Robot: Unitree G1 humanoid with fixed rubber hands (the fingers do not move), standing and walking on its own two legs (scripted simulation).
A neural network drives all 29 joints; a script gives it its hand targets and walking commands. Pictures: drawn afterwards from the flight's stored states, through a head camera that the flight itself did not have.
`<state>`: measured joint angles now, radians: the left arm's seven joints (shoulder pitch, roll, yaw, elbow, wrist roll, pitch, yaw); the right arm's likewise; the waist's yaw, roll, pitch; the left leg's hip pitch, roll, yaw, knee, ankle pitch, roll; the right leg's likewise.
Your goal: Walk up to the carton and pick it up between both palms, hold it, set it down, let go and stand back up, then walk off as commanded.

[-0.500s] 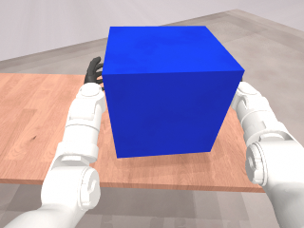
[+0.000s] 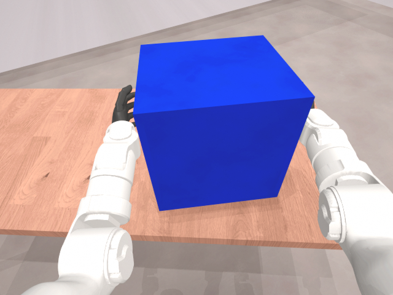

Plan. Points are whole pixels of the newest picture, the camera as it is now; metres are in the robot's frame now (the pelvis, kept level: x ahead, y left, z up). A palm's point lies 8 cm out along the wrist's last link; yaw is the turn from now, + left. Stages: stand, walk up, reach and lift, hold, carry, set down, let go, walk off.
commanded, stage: set down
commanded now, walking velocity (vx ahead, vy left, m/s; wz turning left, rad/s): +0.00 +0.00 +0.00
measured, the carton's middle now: (211, 123) +0.46 +0.02 +0.11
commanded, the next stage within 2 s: none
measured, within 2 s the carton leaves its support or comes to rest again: rests again in 0.66 s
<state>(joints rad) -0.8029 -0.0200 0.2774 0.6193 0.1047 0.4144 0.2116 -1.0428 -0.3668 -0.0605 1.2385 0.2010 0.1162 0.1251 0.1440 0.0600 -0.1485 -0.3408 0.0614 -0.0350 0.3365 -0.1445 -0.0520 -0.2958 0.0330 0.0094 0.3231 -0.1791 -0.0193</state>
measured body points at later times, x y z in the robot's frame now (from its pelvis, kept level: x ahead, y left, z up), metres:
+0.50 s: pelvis +0.00 +0.00 +0.00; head +0.05 -0.03 +0.45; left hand +0.41 +0.20 +0.12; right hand +0.49 -0.15 +0.11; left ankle +0.00 +0.16 -0.75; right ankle -0.02 -0.11 -0.75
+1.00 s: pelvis +0.00 +0.00 +0.00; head +0.04 -0.03 +0.45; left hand +0.40 +0.20 +0.11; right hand +0.48 -0.15 +0.11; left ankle +0.00 +0.16 -0.75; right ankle -0.02 -0.11 -0.75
